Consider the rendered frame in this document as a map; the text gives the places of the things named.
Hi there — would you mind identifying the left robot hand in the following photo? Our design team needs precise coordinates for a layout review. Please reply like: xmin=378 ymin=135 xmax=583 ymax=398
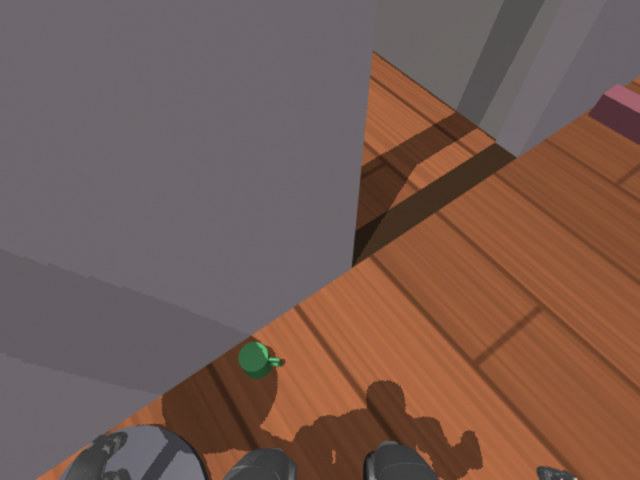
xmin=65 ymin=432 xmax=131 ymax=480

